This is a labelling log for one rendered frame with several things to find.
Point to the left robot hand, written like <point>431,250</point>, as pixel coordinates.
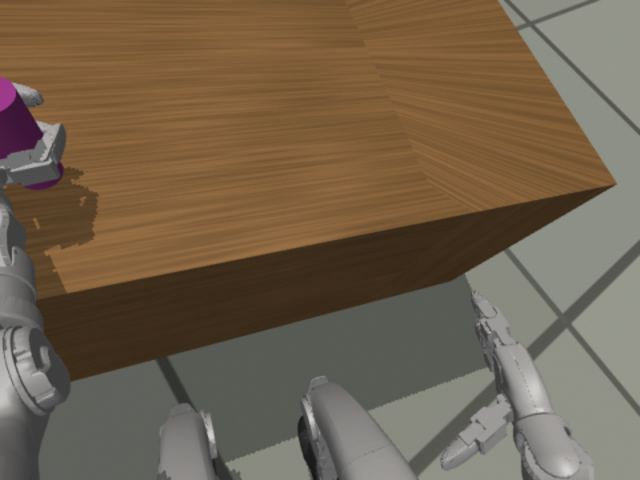
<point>39,164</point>

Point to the can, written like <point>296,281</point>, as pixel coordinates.
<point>18,129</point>

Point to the right robot arm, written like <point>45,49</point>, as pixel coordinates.
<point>548,452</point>

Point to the left robot arm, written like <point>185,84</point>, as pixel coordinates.
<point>33,379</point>

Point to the right robot foot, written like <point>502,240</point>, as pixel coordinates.
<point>307,450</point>

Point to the right robot hand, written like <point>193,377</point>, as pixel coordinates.
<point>519,385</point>

